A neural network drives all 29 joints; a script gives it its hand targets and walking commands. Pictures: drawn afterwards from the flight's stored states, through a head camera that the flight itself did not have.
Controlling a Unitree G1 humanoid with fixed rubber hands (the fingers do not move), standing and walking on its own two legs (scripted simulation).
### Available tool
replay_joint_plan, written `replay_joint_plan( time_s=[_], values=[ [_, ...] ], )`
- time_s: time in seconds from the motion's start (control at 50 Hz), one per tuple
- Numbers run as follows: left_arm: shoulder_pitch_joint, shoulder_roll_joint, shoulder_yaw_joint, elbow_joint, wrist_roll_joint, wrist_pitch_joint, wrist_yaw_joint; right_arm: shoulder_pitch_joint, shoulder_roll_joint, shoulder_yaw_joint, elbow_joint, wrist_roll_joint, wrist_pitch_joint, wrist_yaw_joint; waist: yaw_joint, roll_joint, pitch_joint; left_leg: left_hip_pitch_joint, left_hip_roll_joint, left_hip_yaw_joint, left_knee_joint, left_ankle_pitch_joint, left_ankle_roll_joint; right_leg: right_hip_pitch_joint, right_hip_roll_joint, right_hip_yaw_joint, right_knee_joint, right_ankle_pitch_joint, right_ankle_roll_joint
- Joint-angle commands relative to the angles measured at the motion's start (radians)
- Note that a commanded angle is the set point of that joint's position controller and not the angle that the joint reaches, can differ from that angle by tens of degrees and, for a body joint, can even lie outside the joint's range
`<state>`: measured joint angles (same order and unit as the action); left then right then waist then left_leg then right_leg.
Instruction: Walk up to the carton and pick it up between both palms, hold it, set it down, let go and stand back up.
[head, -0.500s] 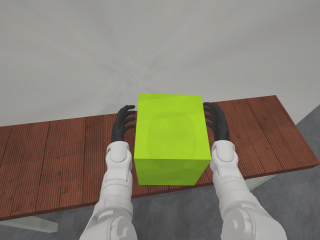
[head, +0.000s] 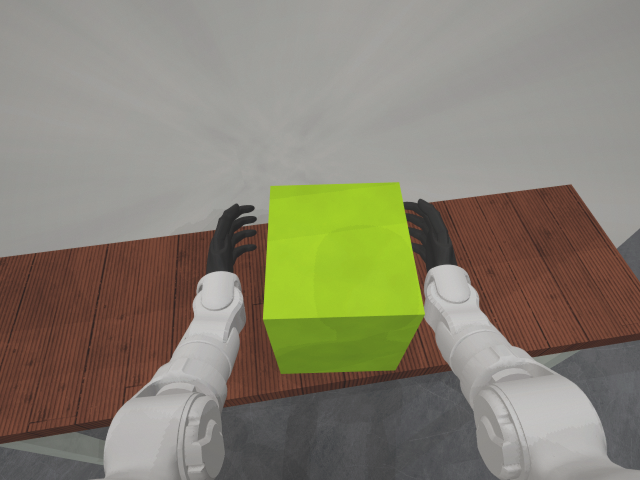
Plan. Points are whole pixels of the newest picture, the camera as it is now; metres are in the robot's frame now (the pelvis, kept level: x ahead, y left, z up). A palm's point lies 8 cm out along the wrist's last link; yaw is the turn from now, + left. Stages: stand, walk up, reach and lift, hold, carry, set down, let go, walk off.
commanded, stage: set down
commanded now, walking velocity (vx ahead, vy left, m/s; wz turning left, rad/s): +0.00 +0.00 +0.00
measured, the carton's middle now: (336, 283) +0.39 +0.04 -0.02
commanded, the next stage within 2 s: none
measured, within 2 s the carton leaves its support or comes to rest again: neither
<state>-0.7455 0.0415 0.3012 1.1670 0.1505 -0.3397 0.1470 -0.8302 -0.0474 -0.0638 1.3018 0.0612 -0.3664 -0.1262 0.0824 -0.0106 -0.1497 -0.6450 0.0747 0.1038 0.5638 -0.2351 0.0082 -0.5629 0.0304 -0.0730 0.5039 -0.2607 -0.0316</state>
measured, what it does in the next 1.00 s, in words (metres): stands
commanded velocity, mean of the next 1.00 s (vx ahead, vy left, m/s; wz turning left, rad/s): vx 0.00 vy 0.00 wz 0.00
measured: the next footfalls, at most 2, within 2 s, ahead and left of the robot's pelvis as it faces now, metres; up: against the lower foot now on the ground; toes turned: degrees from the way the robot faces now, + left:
none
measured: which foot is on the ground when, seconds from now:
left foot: down 0.00-1.00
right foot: down 0.00-1.00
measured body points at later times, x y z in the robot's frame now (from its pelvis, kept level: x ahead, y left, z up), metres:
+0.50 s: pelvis -0.03 +0.00 -0.01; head +0.03 +0.01 +0.44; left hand +0.40 +0.24 +0.07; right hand +0.43 -0.15 +0.07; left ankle +0.00 +0.12 -0.73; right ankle -0.03 -0.10 -0.73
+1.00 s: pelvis -0.01 +0.00 +0.02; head +0.02 +0.00 +0.46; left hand +0.43 +0.22 +0.16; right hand +0.46 -0.16 +0.16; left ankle +0.00 +0.12 -0.73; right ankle -0.03 -0.10 -0.73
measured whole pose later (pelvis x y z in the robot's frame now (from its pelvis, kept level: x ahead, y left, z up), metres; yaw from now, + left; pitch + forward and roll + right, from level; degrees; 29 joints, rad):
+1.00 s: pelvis -0.01 +0.00 +0.02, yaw -1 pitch +9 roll -1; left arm -0.92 0.24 0.13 0.95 -0.08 0.20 0.09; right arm -0.99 -0.32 0.19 1.12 0.49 0.10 -0.09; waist 0.09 0.00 -0.13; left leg -0.39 0.05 0.06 0.40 -0.17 -0.01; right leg -0.33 0.04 -0.03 0.36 -0.20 -0.03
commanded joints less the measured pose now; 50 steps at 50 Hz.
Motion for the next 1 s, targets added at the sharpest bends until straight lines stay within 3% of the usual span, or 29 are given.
replay_joint_plan(
  time_s=[0.0, 0.02, 0.06, 0.08, 0.12, 0.16, 0.2, 0.24, 0.3, 0.32, 0.36, 0.38, 0.42, 0.44, 0.46, 0.48, 0.52, 0.56, 0.62, 0.64, 0.74, 0.76, 0.78, 0.82, 0.86, 0.88, 0.9, 0.92, 0.98],
  values=[
    [-0.32, 0.085, -0.071, 0.036, -0.094, -0.054, -0.021, -0.345, -0.089, 0.108, -0.033, 0.089, -0.047, -0.017, 0.007, -0.013, -0.516, 0.29, -0.062, -0.061, 0.109, 0.499, -0.034, 0.085, 0.019, 0.05, 0.038, 0.367, 0.036],
    [-0.308, 0.119, -0.083, 0.053, -0.132, -0.064, -0.028, -0.35, -0.101, 0.09, -0.03, 0.105, -0.052, -0.02, -0.024, -0.018, -0.543, 0.305, -0.065, -0.058, 0.112, 0.517, -0.034, 0.092, 0.016, 0.035, 0.055, 0.4, 0.042],
    [-0.346, 0.085, -0.104, -0.005, -0.146, -0.083, -0.04, -0.365, -0.119, 0.097, -0.066, 0.113, -0.087, -0.026, -0.016, 0.038, -0.666, 0.359, -0.064, -0.076, 0.151, 0.636, -0.059, 0.061, 0.023, 0.026, 0.084, 0.5, 0.033],
    [-0.349, 0.082, -0.115, 0.011, -0.141, -0.087, -0.044, -0.355, -0.134, 0.093, -0.013, 0.116, -0.096, -0.023, -0.035, 0.053, -0.688, 0.407, -0.056, -0.062, 0.161, 0.686, -0.079, 0.026, 0.031, 0.007, 0.061, 0.494, 0.034],
    [-0.339, 0.103, -0.093, -0.021, -0.139, -0.101, -0.062, -0.333, -0.12, 0.088, -0.01, 0.087, -0.105, -0.011, -0.021, 0.047, -0.681, 0.426, -0.054, -0.067, 0.174, 0.676, -0.068, 0.037, 0.024, 0.009, 0.062, 0.508, 0.04],
    [-0.311, 0.1, -0.085, 0.016, -0.127, -0.105, -0.072, -0.325, -0.122, 0.082, 0.019, 0.087, -0.106, -0.002, -0.056, 0.016, -0.599, 0.388, -0.057, -0.071, 0.147, 0.593, -0.056, 0.05, 0.008, 0.021, 0.063, 0.493, 0.057],
    [-0.307, 0.127, -0.065, -0.027, -0.123, -0.117, -0.079, -0.346, -0.144, 0.107, -0.063, 0.107, -0.118, 0.004, -0.01, -0.005, -0.644, 0.358, -0.053, -0.063, 0.138, 0.6, -0.061, 0.11, 0.004, 0.028, 0.063, 0.508, 0.06],
    [-0.343, 0.144, -0.065, -0.059, -0.138, -0.109, -0.072, -0.368, -0.177, 0.094, -0.059, 0.116, -0.122, 0.007, -0.009, 0.018, -0.631, 0.381, -0.056, -0.055, 0.132, 0.605, -0.073, 0.093, 0.013, 0.026, 0.046, 0.461, 0.052],
    [-0.358, 0.228, -0.054, -0.051, -0.158, -0.077, -0.071, -0.385, -0.198, 0.166, -0.099, 0.199, -0.076, 0.014, 0.015, -0.023, -0.603, 0.288, -0.066, -0.063, 0.087, 0.497, -0.04, 0.176, 0.004, 0.056, 0.053, 0.486, 0.072],
    [-0.386, 0.241, -0.044, -0.04, -0.149, -0.061, -0.072, -0.394, -0.192, 0.192, -0.106, 0.209, -0.049, 0.015, 0.027, -0.055, -0.563, 0.235, -0.074, -0.048, 0.076, 0.434, -0.027, 0.214, -0.005, 0.071, 0.043, 0.46, 0.077],
    [-0.432, 0.305, -0.074, -0.035, -0.191, -0.026, -0.065, -0.419, -0.238, 0.2, -0.096, 0.28, 0.013, 0.021, 0.012, -0.044, -0.515, 0.217, -0.07, -0.051, 0.027, 0.348, -0.012, 0.193, -0.008, 0.075, 0.03, 0.36, 0.086],
    [-0.438, 0.296, -0.098, -0.057, -0.223, -0.005, -0.06, -0.432, -0.264, 0.249, -0.143, 0.317, 0.031, 0.024, 0.033, -0.056, -0.544, 0.229, -0.067, -0.051, 0.038, 0.366, -0.018, 0.186, -0.003, 0.079, 0.035, 0.343, 0.083],
    [-0.476, 0.284, -0.156, -0.03, -0.278, 0.039, -0.062, -0.482, -0.281, 0.277, -0.152, 0.359, 0.083, 0.03, 0.026, -0.058, -0.511, 0.219, -0.07, -0.04, 0.027, 0.31, -0.019, 0.118, 0.003, 0.077, 0.012, 0.234, 0.073],
    [-0.494, 0.31, -0.174, 0.011, -0.305, 0.064, -0.064, -0.49, -0.289, 0.278, -0.129, 0.379, 0.118, 0.037, 0.012, -0.05, -0.474, 0.24, -0.053, -0.05, 0.01, 0.28, -0.015, 0.059, -0.006, 0.073, -0.007, 0.147, 0.063],
    [-0.513, 0.316, -0.206, -0.042, -0.338, 0.086, -0.063, -0.497, -0.293, 0.273, -0.182, 0.387, 0.145, 0.04, 0.012, -0.039, -0.489, 0.262, -0.047, -0.059, 0.0, 0.233, -0.014, 0.032, 0.002, 0.064, -0.031, 0.065, 0.047],
    [-0.551, 0.306, -0.253, 0.0, -0.361, 0.114, -0.062, -0.531, -0.308, 0.266, -0.124, 0.41, 0.185, 0.047, -0.001, -0.006, -0.453, 0.264, -0.033, -0.059, -0.005, 0.184, -0.024, -0.017, 0.001, 0.056, -0.04, -0.019, 0.027],
    [-0.602, 0.317, -0.315, -0.01, -0.406, 0.161, -0.061, -0.523, -0.323, 0.242, -0.113, 0.396, 0.248, 0.058, -0.021, -0.001, -0.43, 0.272, -0.037, -0.074, -0.038, 0.105, -0.016, -0.051, -0.001, 0.06, -0.078, -0.077, 0.018],
    [-0.603, 0.269, -0.36, -0.024, -0.443, 0.197, -0.058, -0.561, -0.327, 0.205, -0.125, 0.384, 0.28, 0.071, -0.03, 0.005, -0.484, 0.313, -0.025, -0.083, -0.051, 0.105, -0.023, -0.063, -0.003, 0.035, -0.074, -0.061, 0.017],
    [-0.598, 0.255, -0.37, -0.047, -0.424, 0.237, -0.055, -0.551, -0.347, 0.153, -0.117, 0.369, 0.303, 0.089, -0.022, 0.08, -0.528, 0.429, -0.015, -0.117, -0.06, 0.143, -0.049, -0.084, -0.002, 0.015, -0.083, -0.029, -0.003],
    [-0.616, 0.244, -0.384, -0.155, -0.425, 0.253, -0.048, -0.585, -0.388, 0.14, -0.205, 0.362, 0.289, 0.094, -0.016, 0.117, -0.616, 0.502, -0.019, -0.123, -0.048, 0.224, -0.072, -0.073, 0.013, 0.006, -0.088, 0.025, -0.007],
    [-0.588, 0.273, -0.24, -0.292, -0.301, 0.381, -0.033, -0.528, -0.436, 0.089, -0.206, 0.328, 0.321, 0.076, -0.014, 0.135, -0.572, 0.597, -0.03, -0.106, -0.063, 0.378, -0.079, 0.061, 0.026, 0.014, -0.127, 0.165, 0.014],
    [-0.602, 0.277, -0.218, -0.293, -0.278, 0.412, -0.034, -0.541, -0.434, 0.104, -0.191, 0.341, 0.347, 0.073, 0.001, 0.121, -0.525, 0.551, -0.047, -0.084, -0.072, 0.359, -0.068, 0.102, 0.017, 0.033, -0.137, 0.181, 0.024],
    [-0.6, 0.289, -0.193, -0.318, -0.253, 0.442, -0.033, -0.506, -0.426, 0.109, -0.19, 0.333, 0.366, 0.066, -0.009, 0.09, -0.458, 0.523, -0.049, -0.083, -0.097, 0.366, -0.053, 0.178, 0.019, 0.038, -0.142, 0.204, 0.035],
    [-0.617, 0.304, -0.183, -0.315, -0.232, 0.485, -0.034, -0.514, -0.405, 0.143, -0.179, 0.374, 0.417, 0.057, 0.016, 0.091, -0.374, 0.481, -0.057, -0.07, -0.115, 0.318, -0.04, 0.232, 0.006, 0.063, -0.157, 0.202, 0.045],
    [-0.554, 0.314, -0.152, -0.35, -0.229, 0.523, -0.032, -0.516, -0.384, 0.164, -0.239, 0.38, 0.445, 0.053, 0.008, 0.008, -0.375, 0.479, -0.056, -0.072, -0.126, 0.317, -0.023, 0.319, 0.01, 0.069, -0.16, 0.219, 0.053],
    [-0.535, 0.296, -0.144, -0.337, -0.225, 0.532, -0.034, -0.509, -0.373, 0.186, -0.255, 0.404, 0.448, 0.046, 0.019, 0.016, -0.351, 0.476, -0.064, -0.057, -0.142, 0.345, -0.017, 0.357, 0.006, 0.079, -0.164, 0.272, 0.061],
    [-0.51, 0.3, -0.141, -0.323, -0.235, 0.533, -0.038, -0.526, -0.36, 0.248, -0.275, 0.424, 0.451, 0.036, 0.024, -0.051, -0.328, 0.443, -0.069, -0.054, -0.142, 0.357, -0.009, 0.391, -0.002, 0.087, -0.159, 0.318, 0.074],
    [-0.486, 0.281, -0.167, -0.306, -0.239, 0.536, -0.048, -0.525, -0.334, 0.258, -0.296, 0.441, 0.458, 0.03, 0.037, -0.036, -0.335, 0.43, -0.076, -0.048, -0.153, 0.36, -0.008, 0.423, -0.007, 0.094, -0.146, 0.376, 0.077],
    [-0.377, 0.279, -0.128, -0.264, -0.225, 0.536, -0.082, -0.441, -0.298, 0.309, -0.329, 0.453, 0.463, 0.016, 0.032, -0.082, -0.288, 0.42, -0.082, -0.051, -0.174, 0.4, -0.002, 0.501, -0.011, 0.102, -0.144, 0.459, 0.092]
  ],
)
